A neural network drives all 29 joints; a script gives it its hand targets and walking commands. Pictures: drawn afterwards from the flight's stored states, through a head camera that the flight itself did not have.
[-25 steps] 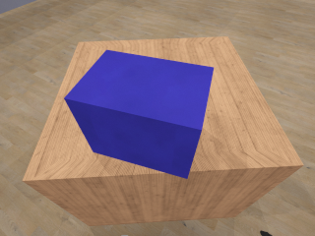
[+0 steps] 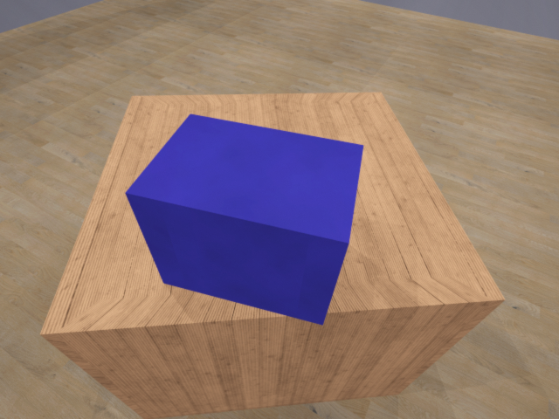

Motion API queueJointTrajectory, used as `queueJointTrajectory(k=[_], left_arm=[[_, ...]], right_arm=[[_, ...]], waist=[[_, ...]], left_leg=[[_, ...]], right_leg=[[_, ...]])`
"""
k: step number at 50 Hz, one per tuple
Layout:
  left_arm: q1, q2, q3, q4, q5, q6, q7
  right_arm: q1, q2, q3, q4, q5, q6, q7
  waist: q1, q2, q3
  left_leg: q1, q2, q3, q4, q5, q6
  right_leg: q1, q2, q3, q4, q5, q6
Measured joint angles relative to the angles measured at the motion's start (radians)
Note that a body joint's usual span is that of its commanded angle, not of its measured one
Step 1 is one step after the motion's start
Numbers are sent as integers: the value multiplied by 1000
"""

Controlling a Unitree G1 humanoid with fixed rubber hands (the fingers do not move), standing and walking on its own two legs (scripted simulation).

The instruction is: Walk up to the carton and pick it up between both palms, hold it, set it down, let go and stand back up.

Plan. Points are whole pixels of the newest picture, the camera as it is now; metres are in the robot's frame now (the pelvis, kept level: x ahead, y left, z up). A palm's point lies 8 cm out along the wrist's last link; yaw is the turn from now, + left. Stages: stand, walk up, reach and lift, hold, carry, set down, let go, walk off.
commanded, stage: walk up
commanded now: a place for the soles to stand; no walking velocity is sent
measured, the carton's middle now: (256, 219) +0.45 +0.01 +0.02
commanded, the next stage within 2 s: reach and lift in 1.36 s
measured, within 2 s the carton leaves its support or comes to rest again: neither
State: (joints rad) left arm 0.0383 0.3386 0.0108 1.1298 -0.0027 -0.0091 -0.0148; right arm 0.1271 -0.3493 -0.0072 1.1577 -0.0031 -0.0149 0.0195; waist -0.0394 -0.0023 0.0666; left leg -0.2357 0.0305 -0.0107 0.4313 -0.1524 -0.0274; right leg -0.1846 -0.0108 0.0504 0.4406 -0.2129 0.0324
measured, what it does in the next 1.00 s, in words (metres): stands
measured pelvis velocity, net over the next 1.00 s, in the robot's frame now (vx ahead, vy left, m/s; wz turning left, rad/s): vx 0.03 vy -0.01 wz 0.04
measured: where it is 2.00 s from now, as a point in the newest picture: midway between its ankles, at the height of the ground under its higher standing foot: outside the picture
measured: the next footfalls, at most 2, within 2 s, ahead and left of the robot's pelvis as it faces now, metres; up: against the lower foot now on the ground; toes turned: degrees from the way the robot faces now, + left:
none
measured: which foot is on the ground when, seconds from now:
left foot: down 0.00-1.00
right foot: down 0.00-1.00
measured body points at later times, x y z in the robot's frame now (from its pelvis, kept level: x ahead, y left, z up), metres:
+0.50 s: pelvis +0.02 +0.00 +0.01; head +0.04 +0.00 +0.45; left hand +0.06 +0.30 -0.14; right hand +0.13 -0.29 -0.13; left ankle +0.05 +0.14 -0.74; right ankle +0.02 -0.14 -0.74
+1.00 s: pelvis +0.03 -0.01 +0.01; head +0.05 -0.02 +0.45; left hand +0.11 +0.28 -0.13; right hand +0.13 -0.31 -0.13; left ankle +0.05 +0.14 -0.74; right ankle +0.02 -0.14 -0.74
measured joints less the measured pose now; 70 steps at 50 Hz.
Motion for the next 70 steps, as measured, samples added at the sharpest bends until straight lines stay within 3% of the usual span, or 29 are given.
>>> queueJointTrajectory(k=[16,29,52,69,70], left_arm=[[28,-10,-3,56,8,3,-5],[66,-13,-2,63,3,7,2],[15,-15,14,20,8,11,7],[23,-13,20,8,6,19,5],[31,-11,20,-36,-4,70,9]], right_arm=[[-81,16,4,10,-5,-8,-8],[-91,13,8,10,-1,-10,-18],[-59,7,0,7,-3,1,-25],[-30,19,14,5,-6,1,-29],[-37,25,-10,-6,-27,-3,-22]], waist=[[43,2,-4],[59,16,-3],[19,8,0],[23,11,-10],[22,10,-14]], left_leg=[[27,-17,-10,-66,26,11],[49,-13,-28,-85,17,-2],[64,4,-48,-76,-1,-22],[81,5,-56,-82,-3,-24],[55,12,-39,-50,-30,-23]], right_leg=[[39,-19,-13,-78,26,11],[63,-17,-33,-88,7,1],[85,-1,-55,-80,-16,-20],[111,-1,-65,-95,-17,-22],[85,-2,-67,-64,-32,-23]])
